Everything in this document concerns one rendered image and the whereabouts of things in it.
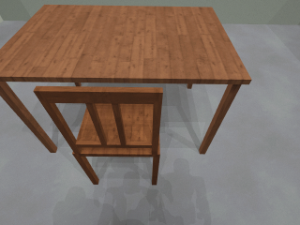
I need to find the table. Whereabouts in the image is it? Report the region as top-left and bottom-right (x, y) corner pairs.
(0, 5), (252, 155)

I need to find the chair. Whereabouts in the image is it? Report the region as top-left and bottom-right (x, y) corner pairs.
(33, 86), (163, 186)

